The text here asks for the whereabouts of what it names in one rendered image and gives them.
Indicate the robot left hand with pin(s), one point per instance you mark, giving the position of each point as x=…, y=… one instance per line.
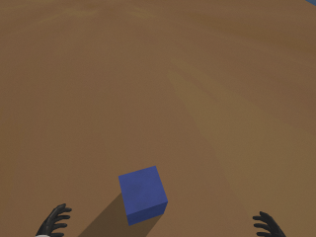
x=48, y=225

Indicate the carton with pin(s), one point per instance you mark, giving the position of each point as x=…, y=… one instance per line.
x=143, y=195

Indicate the robot right hand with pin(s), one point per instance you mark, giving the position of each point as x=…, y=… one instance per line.
x=271, y=226

